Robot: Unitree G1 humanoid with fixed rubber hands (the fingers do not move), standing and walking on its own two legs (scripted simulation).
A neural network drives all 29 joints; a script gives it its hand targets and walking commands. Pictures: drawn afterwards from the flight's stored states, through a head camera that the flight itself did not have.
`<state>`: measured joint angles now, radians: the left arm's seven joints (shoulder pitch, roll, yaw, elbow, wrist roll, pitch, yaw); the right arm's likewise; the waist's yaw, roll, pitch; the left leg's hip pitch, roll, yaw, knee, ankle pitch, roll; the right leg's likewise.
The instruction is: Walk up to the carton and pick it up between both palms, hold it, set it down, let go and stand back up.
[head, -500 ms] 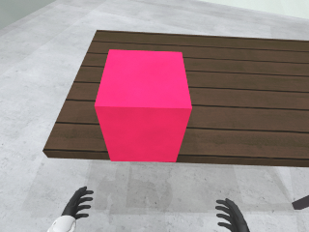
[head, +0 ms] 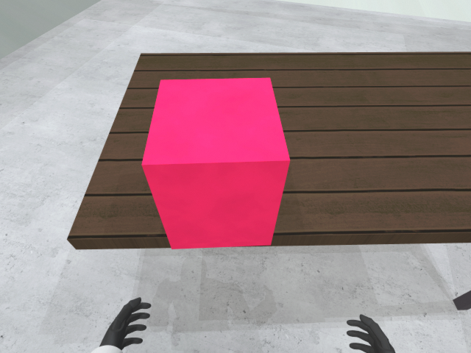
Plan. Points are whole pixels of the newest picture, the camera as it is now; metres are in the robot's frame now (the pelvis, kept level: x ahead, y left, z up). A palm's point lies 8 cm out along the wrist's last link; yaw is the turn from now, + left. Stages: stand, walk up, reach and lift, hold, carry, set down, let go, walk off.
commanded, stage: stand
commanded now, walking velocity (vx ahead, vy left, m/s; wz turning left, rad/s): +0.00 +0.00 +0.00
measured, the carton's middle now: (218, 167) +0.42 +0.07 +0.07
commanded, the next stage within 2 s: none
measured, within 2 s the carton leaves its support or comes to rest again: neither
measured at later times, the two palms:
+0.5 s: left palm out of the picture +0.05 +0.24 -0.13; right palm out of the picture -0.02 -0.21 -0.15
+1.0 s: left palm out of the picture +0.00 +0.25 -0.15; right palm out of the picture -0.07 -0.16 -0.15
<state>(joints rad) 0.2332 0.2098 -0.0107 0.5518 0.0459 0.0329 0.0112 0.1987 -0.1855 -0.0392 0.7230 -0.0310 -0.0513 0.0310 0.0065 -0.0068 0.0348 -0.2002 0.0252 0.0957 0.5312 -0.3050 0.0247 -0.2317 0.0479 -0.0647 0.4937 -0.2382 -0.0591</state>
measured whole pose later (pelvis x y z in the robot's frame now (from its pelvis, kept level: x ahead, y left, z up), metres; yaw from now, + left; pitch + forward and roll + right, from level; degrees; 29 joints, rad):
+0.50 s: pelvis +0.00 +0.03 +0.00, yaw -4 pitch +0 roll +0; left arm 0.34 0.13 0.00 0.88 0.03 -0.01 0.03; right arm 0.35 -0.19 -0.05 1.00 -0.03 0.02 -0.02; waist -0.01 0.02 -0.04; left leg -0.24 0.01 0.18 0.55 -0.33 0.07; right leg -0.32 0.04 0.02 0.56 -0.25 -0.02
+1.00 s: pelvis +0.00 +0.05 +0.00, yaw -6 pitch -2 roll +0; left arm 0.34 0.09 -0.02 1.11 0.03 0.00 0.05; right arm 0.33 -0.14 -0.02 1.15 -0.02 0.02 -0.04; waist -0.01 0.02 0.02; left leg -0.15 -0.02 0.23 0.47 -0.30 0.10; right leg -0.25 0.02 0.07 0.51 -0.22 0.01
